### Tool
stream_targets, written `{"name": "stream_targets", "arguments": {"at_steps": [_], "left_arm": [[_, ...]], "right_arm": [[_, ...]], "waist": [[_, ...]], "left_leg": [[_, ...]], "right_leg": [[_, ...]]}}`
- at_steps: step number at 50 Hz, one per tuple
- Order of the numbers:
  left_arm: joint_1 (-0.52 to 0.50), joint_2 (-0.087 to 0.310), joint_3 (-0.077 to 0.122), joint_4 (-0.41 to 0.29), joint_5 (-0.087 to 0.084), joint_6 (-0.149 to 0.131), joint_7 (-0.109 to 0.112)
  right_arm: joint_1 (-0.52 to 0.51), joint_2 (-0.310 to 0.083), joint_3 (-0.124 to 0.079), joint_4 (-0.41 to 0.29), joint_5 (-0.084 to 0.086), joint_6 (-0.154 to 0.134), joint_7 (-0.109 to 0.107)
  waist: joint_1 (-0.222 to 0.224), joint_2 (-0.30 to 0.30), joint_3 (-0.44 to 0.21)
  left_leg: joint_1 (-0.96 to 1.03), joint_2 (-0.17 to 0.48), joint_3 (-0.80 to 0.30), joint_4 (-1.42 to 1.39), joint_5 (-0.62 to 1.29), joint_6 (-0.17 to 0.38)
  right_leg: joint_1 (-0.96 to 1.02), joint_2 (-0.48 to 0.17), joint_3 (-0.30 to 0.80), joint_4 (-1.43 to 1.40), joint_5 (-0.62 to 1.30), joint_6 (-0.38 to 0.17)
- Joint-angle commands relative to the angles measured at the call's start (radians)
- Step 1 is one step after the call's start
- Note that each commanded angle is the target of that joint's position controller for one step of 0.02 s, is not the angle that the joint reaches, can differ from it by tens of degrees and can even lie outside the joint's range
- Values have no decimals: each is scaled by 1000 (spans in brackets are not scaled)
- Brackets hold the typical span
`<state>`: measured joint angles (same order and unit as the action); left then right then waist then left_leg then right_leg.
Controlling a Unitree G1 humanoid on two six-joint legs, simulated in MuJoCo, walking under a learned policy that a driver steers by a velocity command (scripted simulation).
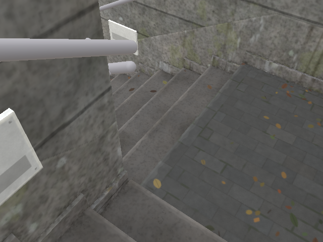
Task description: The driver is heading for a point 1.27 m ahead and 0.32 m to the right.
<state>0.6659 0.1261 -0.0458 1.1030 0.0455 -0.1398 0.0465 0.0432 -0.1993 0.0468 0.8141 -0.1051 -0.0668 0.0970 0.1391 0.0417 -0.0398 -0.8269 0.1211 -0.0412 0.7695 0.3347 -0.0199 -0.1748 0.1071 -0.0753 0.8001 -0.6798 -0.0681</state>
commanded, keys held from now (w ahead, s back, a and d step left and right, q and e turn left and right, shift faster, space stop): no key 0.04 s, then e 0.84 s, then no key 0.08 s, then w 0.04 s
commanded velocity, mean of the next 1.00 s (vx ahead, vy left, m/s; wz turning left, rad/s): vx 0.06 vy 0.00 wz -0.40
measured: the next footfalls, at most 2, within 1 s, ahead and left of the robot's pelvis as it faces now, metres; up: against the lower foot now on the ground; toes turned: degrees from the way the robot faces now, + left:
left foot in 0.14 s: +0.30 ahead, +0.14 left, -0.17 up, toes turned +6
right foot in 0.66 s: +0.19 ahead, -0.13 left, -0.17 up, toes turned -22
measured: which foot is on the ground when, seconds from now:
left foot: up 0.00-0.12, down 0.14-0.64, up 0.66-1.00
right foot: down 0.00-0.16, up 0.18-0.64, down 0.66-1.00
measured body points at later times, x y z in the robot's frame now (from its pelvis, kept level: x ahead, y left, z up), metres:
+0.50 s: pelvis +0.17 +0.04 -0.11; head +0.19 +0.03 +0.34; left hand +0.28 +0.25 -0.25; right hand +0.16 -0.22 -0.25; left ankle +0.26 +0.13 -0.85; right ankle +0.20 -0.11 -0.78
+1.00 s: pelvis +0.17 -0.04 -0.11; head +0.18 -0.07 +0.33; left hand +0.20 +0.20 -0.24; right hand +0.21 -0.30 -0.23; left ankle +0.28 +0.04 -0.65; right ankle +0.15 -0.12 -0.85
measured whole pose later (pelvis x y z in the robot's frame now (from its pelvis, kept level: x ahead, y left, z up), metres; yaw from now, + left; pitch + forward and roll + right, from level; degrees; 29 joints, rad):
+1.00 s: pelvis +0.17 -0.04 -0.11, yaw -28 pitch +5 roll +3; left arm 0.57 0.19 0.01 0.94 0.06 -0.10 -0.03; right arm 0.23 -0.19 0.01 0.68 -0.06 -0.03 0.03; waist 0.08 -0.01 -0.06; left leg -1.03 -0.01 0.04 1.65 -0.08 -0.07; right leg -0.41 0.07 0.08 0.61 -0.28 -0.08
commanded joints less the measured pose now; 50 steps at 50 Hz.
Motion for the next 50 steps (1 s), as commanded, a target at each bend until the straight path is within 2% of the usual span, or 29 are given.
{"name": "stream_targets", "arguments": {"at_steps": [1,2,3,4,5,7,8,9,10,11,12,13,14,16,20,21,23,24,30,32,33,34,35,36,38,39,41,43,50], "left_arm": [[51,84,11,-51,-12,10,-6],[9,149,29,-66,7,11,-30],[-14,171,60,-46,-70,36,-25],[40,144,54,-46,-54,64,-18],[0,171,46,-79,-9,42,-42],[-1,189,63,-52,22,58,-100],[67,145,58,-82,-4,66,-132],[222,25,29,-30,-2,72,-150],[80,135,53,-87,-27,81,-165],[-40,131,65,-147,-39,90,-152],[-129,61,42,-181,-38,91,-136],[-128,29,32,-171,-42,81,-125],[-98,-9,18,-168,-39,83,-116],[-29,15,36,-148,-24,90,-97],[-138,56,61,-207,26,128,-71],[-214,68,63,-248,32,138,-70],[-289,41,49,-306,21,159,-57],[-270,48,48,-298,29,162,-53],[-295,78,80,-341,15,138,-59],[-153,169,145,-303,-15,106,-44],[5,239,181,-259,-10,79,-26],[130,396,205,-274,26,50,0],[243,343,187,-262,104,32,-28],[194,272,172,-250,96,40,-51],[-101,278,164,-335,-23,87,-101],[-169,260,154,-347,-27,96,-120],[-191,166,109,-325,31,89,-110],[-192,189,101,-311,36,62,-82],[63,179,70,-138,13,25,-89]], "right_arm": [[-165,-38,1,-75,17,-20,18],[-154,-60,-7,-88,25,-8,22],[-127,-25,-25,-26,171,4,-39],[-90,-30,-21,-6,183,16,-68],[-66,-120,-22,-28,-26,19,-3],[251,-217,-94,65,-16,15,-32],[446,-247,-119,52,0,8,-66],[602,-207,-114,123,18,11,-29],[585,-158,-98,111,-8,21,-11],[453,-197,-109,77,26,30,-12],[260,-121,-71,29,75,25,0],[189,-58,-39,20,66,15,-3],[223,-120,-58,40,39,-3,-14],[230,-107,-73,52,28,-55,-71],[283,-103,-95,46,40,-57,-142],[335,-148,-122,48,48,-53,-150],[341,-128,-123,33,12,-58,-172],[342,-88,-120,25,26,-59,-182],[246,-149,-161,-10,31,-69,-193],[155,-159,-160,-32,39,-69,-190],[113,-83,-144,-51,28,-76,-185],[191,60,-101,-141,30,-77,-188],[103,76,-87,-190,90,-73,-193],[50,33,-98,-192,99,-63,-195],[165,-125,-146,-142,55,-58,-184],[266,-111,-137,-99,47,-46,-175],[309,-30,-96,-102,50,-16,-136],[292,-21,-74,-139,80,-5,-104],[212,-33,-29,-171,24,45,-51]], "waist": [[9,-48,151],[-14,-84,150],[6,52,194],[26,18,187],[-15,-109,195],[-124,3,73],[-190,136,-174],[-170,302,-559],[-205,92,-540],[-167,29,-414],[-89,-64,-274],[-44,-97,-110],[-5,-27,-2],[26,39,-2],[-74,-29,37],[-128,21,52],[-134,19,11],[-147,27,5],[-148,43,-7],[-47,23,-71],[38,-131,-108],[-24,-285,-223],[117,-178,-76],[102,-177,45],[-92,-189,6],[-174,-220,21],[-217,-133,50],[-197,-133,42],[-56,-135,47]], "left_leg": [[208,-16,96,-223,257,33],[423,-42,120,-156,217,25],[455,-87,94,-304,216,12],[469,-80,103,-373,235,0],[476,16,15,-477,148,22],[890,41,60,-613,363,94],[1337,130,66,-419,666,222],[1782,387,-68,-12,1105,499],[1635,418,-169,-99,958,483],[1382,408,-170,-227,640,428],[1103,370,-153,-341,183,337],[770,355,-38,-350,256,278],[523,340,22,-385,371,280],[309,230,97,-461,133,310],[419,306,5,-564,-566,292],[477,321,-24,-577,-571,311],[514,374,-22,-594,-548,322],[524,365,7,-588,-605,300],[472,309,155,-525,-839,151],[301,261,222,-358,-816,98],[121,153,310,-46,-937,16],[-173,-13,250,296,-1145,-24],[-433,-199,-125,304,-1061,-40],[-577,-228,-185,329,-948,-16],[-414,-98,-51,506,-742,6],[-237,-81,3,702,-647,10],[-174,-122,49,944,-532,3],[-146,-136,58,988,-487,-12],[-406,-60,22,747,-404,-62]], "right_leg": [[-254,-163,199,-123,590,-59],[-397,-168,210,-151,540,-72],[-269,-183,235,-67,523,-73],[-176,-149,234,23,534,-61],[-153,-161,273,60,486,-40],[-202,-139,269,332,562,3],[-381,-87,189,597,435,68],[-557,-44,122,1150,-296,123],[-673,-91,121,1240,-306,141],[-691,-110,128,1211,-235,139],[-675,-150,133,1064,-137,144],[-554,-222,169,885,-82,173],[-442,-227,160,874,-45,179],[-337,-202,122,814,195,171],[-456,-261,132,289,471,134],[-515,-243,104,266,466,122],[-533,-265,117,297,468,100],[-526,-263,99,231,458,87],[-286,-179,-19,-42,434,25],[103,-106,-50,-186,502,30],[331,-186,133,-333,707,-4],[565,-498,582,-338,1177,-239],[528,-547,787,-440,954,-245],[482,-508,697,-447,903,-212],[167,-449,479,-433,824,-151],[-112,-404,415,-436,803,-125],[-356,-309,362,-434,638,-61],[-422,-258,347,-452,462,-67],[0,-307,529,-412,251,-177]]}}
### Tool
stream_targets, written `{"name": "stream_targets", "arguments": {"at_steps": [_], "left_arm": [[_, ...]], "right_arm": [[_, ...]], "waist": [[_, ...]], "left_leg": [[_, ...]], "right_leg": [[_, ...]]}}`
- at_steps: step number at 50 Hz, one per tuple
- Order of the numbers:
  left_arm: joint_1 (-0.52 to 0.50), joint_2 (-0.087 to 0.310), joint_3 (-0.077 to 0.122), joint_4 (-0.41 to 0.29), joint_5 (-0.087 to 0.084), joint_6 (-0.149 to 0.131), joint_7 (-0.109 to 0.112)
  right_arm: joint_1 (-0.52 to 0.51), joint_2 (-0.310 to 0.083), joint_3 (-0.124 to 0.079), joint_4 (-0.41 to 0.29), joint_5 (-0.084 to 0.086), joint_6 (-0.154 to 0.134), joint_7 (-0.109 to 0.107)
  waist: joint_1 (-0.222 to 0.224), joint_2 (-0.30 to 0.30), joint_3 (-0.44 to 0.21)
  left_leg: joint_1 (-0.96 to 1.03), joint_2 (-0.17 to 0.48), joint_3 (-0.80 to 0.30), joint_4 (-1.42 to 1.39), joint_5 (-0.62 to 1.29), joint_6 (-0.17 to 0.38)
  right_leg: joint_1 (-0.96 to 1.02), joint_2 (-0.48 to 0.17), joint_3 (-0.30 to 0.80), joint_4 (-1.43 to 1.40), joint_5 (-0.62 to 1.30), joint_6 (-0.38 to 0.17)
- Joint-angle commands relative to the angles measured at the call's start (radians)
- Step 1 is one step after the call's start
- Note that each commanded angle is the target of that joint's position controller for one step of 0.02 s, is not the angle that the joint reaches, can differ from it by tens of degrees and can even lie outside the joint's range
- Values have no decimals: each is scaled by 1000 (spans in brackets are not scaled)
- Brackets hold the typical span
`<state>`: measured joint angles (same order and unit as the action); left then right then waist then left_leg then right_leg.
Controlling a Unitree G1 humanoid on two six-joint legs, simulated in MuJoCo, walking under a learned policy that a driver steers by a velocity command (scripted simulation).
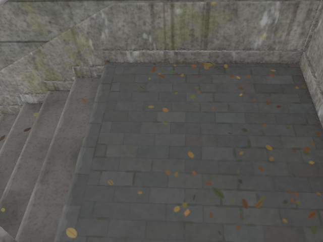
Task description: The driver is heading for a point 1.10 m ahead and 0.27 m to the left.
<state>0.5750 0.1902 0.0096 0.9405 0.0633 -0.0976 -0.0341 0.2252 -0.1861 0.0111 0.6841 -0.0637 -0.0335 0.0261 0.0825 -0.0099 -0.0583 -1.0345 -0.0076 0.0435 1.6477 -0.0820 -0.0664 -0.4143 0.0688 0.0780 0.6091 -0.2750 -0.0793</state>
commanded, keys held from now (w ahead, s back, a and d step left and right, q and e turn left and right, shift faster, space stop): w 0.08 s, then w+q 0.70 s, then w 0.20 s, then w+e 0.02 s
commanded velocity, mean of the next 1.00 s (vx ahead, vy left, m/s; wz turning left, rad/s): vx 0.40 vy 0.00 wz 0.28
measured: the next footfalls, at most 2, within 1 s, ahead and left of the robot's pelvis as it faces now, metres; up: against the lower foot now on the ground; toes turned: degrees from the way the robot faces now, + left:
left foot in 0.34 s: +0.11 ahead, +0.18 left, +0.00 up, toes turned +9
right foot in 0.72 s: +0.37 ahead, +0.07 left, -0.17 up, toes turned +16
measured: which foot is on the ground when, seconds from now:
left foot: up 0.00-0.32, down 0.34-0.72, up 0.74-1.00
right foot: down 0.00-0.36, up 0.38-0.70, down 0.72-1.00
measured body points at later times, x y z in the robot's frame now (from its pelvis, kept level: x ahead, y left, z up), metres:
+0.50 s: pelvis +0.14 +0.10 -0.05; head +0.13 +0.10 +0.40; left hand +0.26 +0.37 -0.15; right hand +0.16 -0.13 -0.20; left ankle +0.07 +0.17 -0.73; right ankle +0.19 -0.03 -0.67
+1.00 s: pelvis +0.40 +0.19 -0.20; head +0.40 +0.20 +0.25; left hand +0.21 +0.33 -0.35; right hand +0.62 +0.05 -0.32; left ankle +0.48 +0.37 -0.84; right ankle +0.33 +0.06 -0.90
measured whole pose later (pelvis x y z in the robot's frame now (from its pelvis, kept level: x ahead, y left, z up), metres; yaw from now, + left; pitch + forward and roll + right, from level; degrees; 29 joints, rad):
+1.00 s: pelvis +0.40 +0.19 -0.20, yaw +22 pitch +2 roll -4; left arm 0.58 0.17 -0.05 1.09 0.09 -0.13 -0.02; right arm 0.16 -0.22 0.02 0.84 -0.11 -0.07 0.12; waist 0.07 0.05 -0.05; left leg -0.87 0.10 -0.06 1.12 0.13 0.05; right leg -0.21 0.06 -0.14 0.76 -0.59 -0.06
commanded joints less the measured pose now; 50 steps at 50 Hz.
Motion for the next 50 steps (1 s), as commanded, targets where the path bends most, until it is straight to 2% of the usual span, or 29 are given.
{"name": "stream_targets", "arguments": {"at_steps": [1,5,9,11,12,14,16,17,18,19,20,22,24,26,28,31,34,35,36,37,38,39,42,43,44,45,46,48,50], "left_arm": [[199,117,16,66,3,-18,-16],[46,123,6,78,37,-32,-21],[9,119,-11,75,13,-37,10],[46,107,-12,75,-38,-36,22],[-1,124,-17,69,9,-33,20],[-116,158,-6,16,5,-28,10],[-234,242,26,-22,-69,-15,4],[-233,278,42,-19,-14,-5,-14],[-302,212,47,-69,47,-7,-29],[-310,39,3,-155,50,-23,-40],[-473,58,3,-221,17,-30,-35],[-492,108,17,-209,10,-19,-9],[-343,52,-17,-133,66,8,-17],[-349,45,-33,-128,72,8,-26],[-468,77,-32,-169,50,3,-16],[-476,61,-29,-254,23,23,-30],[-352,152,-3,-198,10,10,-4],[-161,174,10,-130,13,4,2],[81,182,21,-36,31,-4,6],[268,231,41,11,51,-7,8],[226,273,56,-27,47,-5,-18],[112,265,79,-66,60,7,-4],[-173,-110,-54,-42,51,3,-2],[-257,-79,-53,-45,36,-13,4],[-347,-69,-62,-83,16,-33,7],[-252,29,-47,-21,22,-45,3],[-194,88,-35,18,20,-46,0],[-188,168,-29,24,28,-62,8],[54,98,-40,142,12,-65,47]], "right_arm": [[3,-55,6,-27,-28,10,26],[55,-94,-8,64,-46,-13,30],[41,-101,-13,97,-51,-35,35],[-122,-78,-5,72,-29,-43,17],[15,-81,-11,115,-44,-55,11],[148,-114,-28,169,-49,-76,9],[60,-130,-41,153,2,-90,12],[238,-127,-56,227,19,-111,11],[512,-176,-72,320,-22,-138,-5],[563,-210,-48,313,-29,-154,21],[557,-154,-38,322,-44,-152,43],[270,-78,-12,267,-15,-139,49],[116,-15,12,254,-19,-117,22],[77,42,35,229,-31,-130,-24],[188,-7,32,245,-9,-147,-65],[196,-146,7,244,-50,-129,-7],[217,-140,-11,223,4,-127,17],[128,-192,-30,193,19,-117,32],[116,-160,-24,191,-6,-102,72],[283,34,14,201,2,-103,96],[368,53,18,180,28,-98,106],[221,-26,2,87,36,-84,105],[109,-32,-1,116,-24,-48,66],[142,5,8,146,-36,-38,81],[80,-13,2,143,-45,-43,88],[28,13,7,147,-37,-33,102],[8,3,8,145,-21,-29,110],[25,-75,-8,135,-52,-41,107],[-232,-84,13,55,-51,-47,63]], "waist": [[23,-86,89],[-23,-144,66],[16,-88,106],[108,-71,125],[33,-157,95],[-25,-109,103],[-52,-7,140],[-108,23,87],[-205,197,4],[-174,325,-78],[-239,157,152],[-106,45,153],[-20,-3,130],[-49,20,66],[-132,-28,36],[-77,62,101],[-63,5,173],[25,-32,169],[91,-70,78],[45,-255,-212],[-6,-146,-263],[66,-89,-137],[-122,114,140],[-166,-2,187],[-151,63,138],[-140,-27,105],[-126,-16,113],[-150,11,96],[21,-13,142]], "left_leg": [[-233,80,-77,-200,-6,-2],[47,99,-52,-282,27,40],[136,97,-29,-324,-68,52],[23,107,-28,-695,-199,49],[257,86,25,-471,-196,66],[449,53,54,-450,-281,71],[613,-16,178,-922,-389,66],[888,-81,204,-923,-264,73],[1105,-6,-39,-975,-239,193],[1291,207,-598,-1158,-172,409],[1173,303,-843,-1254,-409,453],[920,275,-662,-1153,-303,432],[563,159,-436,-1043,-314,375],[408,35,-268,-1005,-292,334],[380,-23,-214,-878,-363,285],[34,-19,-272,-888,-493,298],[455,-28,-419,-603,-317,290],[565,-49,-424,-425,-160,269],[472,-77,-405,-173,-16,247],[131,-177,-257,403,-624,161],[-206,-181,-205,635,-689,142],[-470,-100,-254,560,-572,106],[-231,103,-278,-73,-17,176],[3,150,-205,-220,74,201],[329,137,-124,-500,280,193],[496,123,-78,-427,332,162],[480,114,-70,-449,308,151],[428,77,-56,-416,229,138],[-264,166,-225,-709,208,67]], "right_leg": [[301,-295,426,-235,-234,-188],[101,-252,371,-200,-257,-220],[60,-255,336,-139,-278,-235],[263,-289,387,-157,-336,-259],[110,-283,364,-122,-182,-250],[-13,-286,277,-54,-15,-234],[-13,-251,174,6,-68,-208],[-117,-199,93,195,36,-201],[-297,-71,-34,624,56,-111],[-619,68,-7,851,-376,-49],[-865,35,134,859,-296,-65],[-771,-74,80,850,-129,-34],[-539,-142,70,725,148,-46],[-349,-160,32,515,497,-10],[-187,-146,-41,214,728,64],[324,-45,-173,252,468,98],[221,-37,-105,-141,317,72],[297,-61,-109,-345,404,40],[581,-131,-82,-349,536,-18],[1072,-385,90,104,1231,-290],[1153,-513,299,175,1458,-426],[1090,-624,492,21,922,-433],[273,-362,186,-197,311,-207],[-42,-304,121,-234,276,-226],[-317,-238,-18,-258,167,-232],[-407,-214,-32,-261,10,-233],[-362,-227,-23,-245,-26,-227],[-198,-277,40,-125,231,-228],[575,-379,242,37,193,-220]]}}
